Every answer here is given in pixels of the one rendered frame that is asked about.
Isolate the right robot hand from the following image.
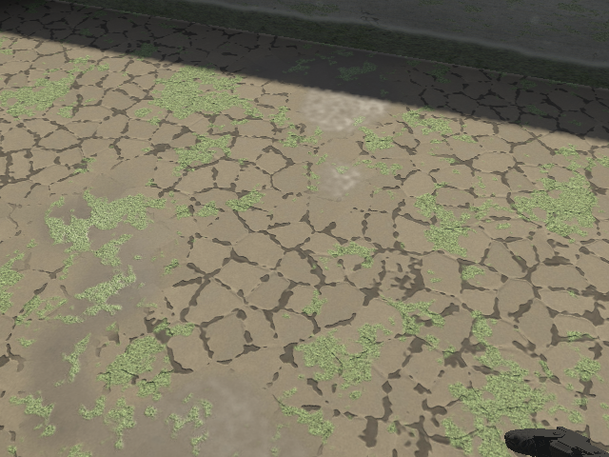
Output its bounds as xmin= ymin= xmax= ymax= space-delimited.
xmin=504 ymin=427 xmax=609 ymax=457

